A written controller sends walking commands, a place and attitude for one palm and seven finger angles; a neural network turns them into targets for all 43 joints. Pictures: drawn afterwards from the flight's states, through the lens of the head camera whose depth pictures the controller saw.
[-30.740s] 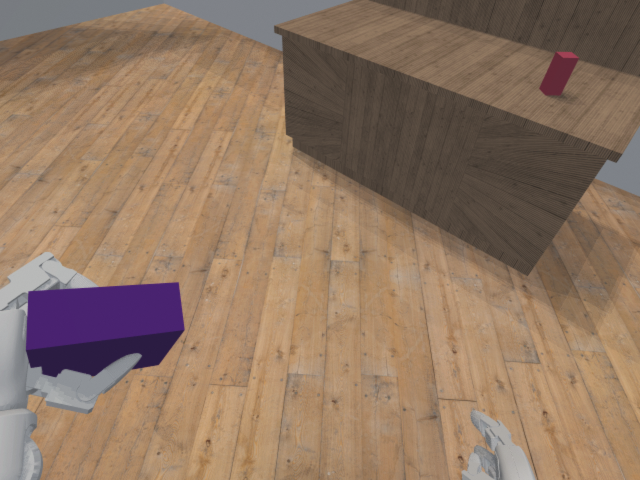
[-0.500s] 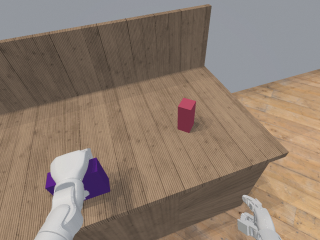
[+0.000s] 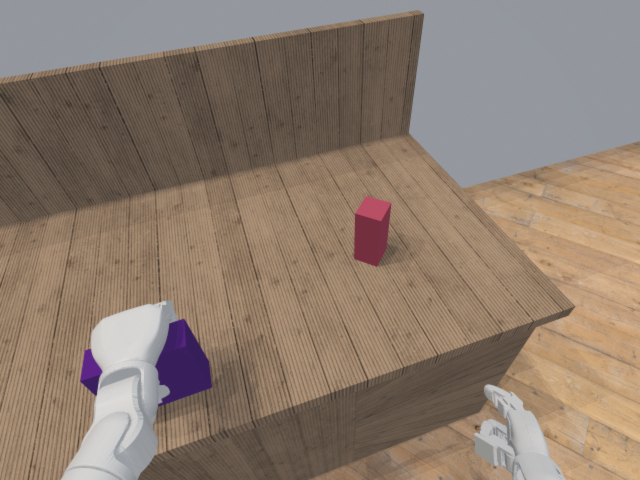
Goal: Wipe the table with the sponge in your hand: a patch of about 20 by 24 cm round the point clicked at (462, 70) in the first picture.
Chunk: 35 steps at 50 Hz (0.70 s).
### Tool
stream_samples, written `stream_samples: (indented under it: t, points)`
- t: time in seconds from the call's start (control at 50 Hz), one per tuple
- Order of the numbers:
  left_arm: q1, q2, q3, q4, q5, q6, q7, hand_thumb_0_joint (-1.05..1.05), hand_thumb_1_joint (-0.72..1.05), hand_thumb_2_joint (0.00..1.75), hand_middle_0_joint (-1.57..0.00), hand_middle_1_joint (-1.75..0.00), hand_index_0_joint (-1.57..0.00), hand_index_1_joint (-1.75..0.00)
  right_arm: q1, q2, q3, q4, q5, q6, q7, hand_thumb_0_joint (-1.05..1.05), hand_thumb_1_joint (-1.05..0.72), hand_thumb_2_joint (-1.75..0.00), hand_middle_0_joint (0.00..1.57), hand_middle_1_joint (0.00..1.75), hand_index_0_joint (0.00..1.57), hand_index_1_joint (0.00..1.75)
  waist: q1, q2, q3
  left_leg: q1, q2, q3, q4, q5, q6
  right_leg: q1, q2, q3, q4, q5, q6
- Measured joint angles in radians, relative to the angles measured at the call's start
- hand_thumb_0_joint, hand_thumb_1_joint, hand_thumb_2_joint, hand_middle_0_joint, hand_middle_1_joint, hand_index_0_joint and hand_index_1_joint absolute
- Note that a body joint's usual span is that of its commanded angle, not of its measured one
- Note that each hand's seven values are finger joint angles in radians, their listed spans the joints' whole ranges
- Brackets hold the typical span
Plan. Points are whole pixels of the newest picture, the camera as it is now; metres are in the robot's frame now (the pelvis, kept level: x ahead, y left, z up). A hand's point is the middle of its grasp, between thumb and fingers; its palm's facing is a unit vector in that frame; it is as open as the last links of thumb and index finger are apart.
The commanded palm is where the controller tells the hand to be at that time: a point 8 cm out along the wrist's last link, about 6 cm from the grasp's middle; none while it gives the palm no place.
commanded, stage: lower the sponge onto the table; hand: left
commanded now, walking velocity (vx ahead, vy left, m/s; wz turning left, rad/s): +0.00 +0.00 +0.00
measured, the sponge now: (157, 376) +0.24 +0.28 -0.04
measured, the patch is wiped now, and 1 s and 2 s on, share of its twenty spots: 0.00 0.00 0.20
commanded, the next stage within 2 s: wipe forward along the first lane in 1.26 s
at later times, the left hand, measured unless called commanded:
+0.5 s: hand (156, 367) +0.25 +0.28 -0.02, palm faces -0.10 -0.10 -0.99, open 9.2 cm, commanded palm +0.23 +0.27 +0.04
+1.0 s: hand (163, 371) +0.25 +0.28 -0.04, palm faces -0.12 -0.07 -0.99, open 9.2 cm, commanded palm +0.23 +0.27 +0.02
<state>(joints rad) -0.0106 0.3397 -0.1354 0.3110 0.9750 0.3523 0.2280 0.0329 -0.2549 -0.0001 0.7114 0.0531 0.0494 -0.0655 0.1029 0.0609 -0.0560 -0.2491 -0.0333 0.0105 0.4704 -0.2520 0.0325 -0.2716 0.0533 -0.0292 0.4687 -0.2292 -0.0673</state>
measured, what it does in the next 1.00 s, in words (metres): stands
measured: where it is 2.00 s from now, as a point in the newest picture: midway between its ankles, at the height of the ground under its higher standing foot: outside the picture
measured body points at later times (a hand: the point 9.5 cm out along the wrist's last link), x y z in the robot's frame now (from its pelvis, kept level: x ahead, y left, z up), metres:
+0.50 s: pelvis +0.00 +0.01 +0.00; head +0.00 -0.02 +0.45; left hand +0.25 +0.28 +0.03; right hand +0.21 -0.23 -0.10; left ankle +0.00 +0.10 -0.74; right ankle +0.01 -0.08 -0.74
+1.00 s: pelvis -0.01 +0.00 -0.01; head +0.00 -0.02 +0.44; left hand +0.25 +0.28 +0.02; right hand +0.20 -0.22 -0.11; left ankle +0.00 +0.10 -0.74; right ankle +0.01 -0.08 -0.74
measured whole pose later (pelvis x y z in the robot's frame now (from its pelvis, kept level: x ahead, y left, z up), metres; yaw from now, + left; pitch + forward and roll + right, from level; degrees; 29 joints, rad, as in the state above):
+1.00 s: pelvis -0.01 +0.00 -0.01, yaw +0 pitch +5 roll +0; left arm -0.06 0.29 -0.13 0.51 1.00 0.31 0.35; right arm 0.07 -0.24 -0.02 0.72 0.06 0.06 -0.05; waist 0.07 0.05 -0.08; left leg -0.37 -0.04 0.01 0.57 -0.28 0.04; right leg -0.39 0.05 -0.03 0.56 -0.25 -0.06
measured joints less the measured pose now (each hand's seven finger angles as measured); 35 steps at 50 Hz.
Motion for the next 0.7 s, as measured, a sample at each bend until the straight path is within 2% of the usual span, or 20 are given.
stream_samples:
  t: [0.24,0.36,0.54,0.7]
  points:
    - [-0.023,-0.023,0.005,0.059,0.009,-0.025,0.035,0.00,-0.44,1.06,-0.81,-1.40,-0.82,-1.40,0.034,0.007,-0.010,0.007,0.000,0.000,0.005,0.01,-0.90,-0.90,0.20,0.30,0.20,0.30,-0.017,0.000,-0.011,-0.037,-0.002,0.006,0.021,-0.008,0.003,-0.038,-0.002,0.005,0.022,-0.006,0.004]
    - [0.004,-0.036,0.009,0.057,0.007,-0.005,0.063,0.00,-0.44,1.06,-0.81,-1.40,-0.82,-1.40,0.041,0.005,-0.013,0.012,0.003,0.008,0.013,0.01,-0.90,-0.90,0.20,0.30,0.20,0.30,-0.023,-0.002,-0.020,-0.043,-0.001,0.012,0.028,-0.013,0.005,-0.047,-0.001,0.011,0.029,-0.009,0.006]
    - [0.008,-0.032,0.001,0.076,0.011,-0.016,0.074,0.00,-0.44,1.06,-0.81,-1.40,-0.82,-1.40,0.032,0.001,-0.023,0.007,0.002,0.002,0.008,0.01,-0.91,-0.90,0.20,0.30,0.20,0.30,-0.020,-0.007,-0.016,-0.059,-0.004,0.005,0.050,-0.018,0.007,-0.057,-0.004,0.004,0.044,-0.013,0.008]
    - [-0.008,-0.052,-0.009,0.110,0.019,-0.026,0.099,0.00,-0.44,1.06,-0.81,-1.40,-0.82,-1.40,0.021,0.012,-0.021,0.006,0.003,0.005,0.013,0.01,-0.91,-0.90,0.20,0.30,0.20,0.30,-0.015,-0.007,-0.028,-0.077,-0.006,0.005,0.064,-0.020,0.008,-0.076,-0.006,0.003,0.060,-0.017,0.009]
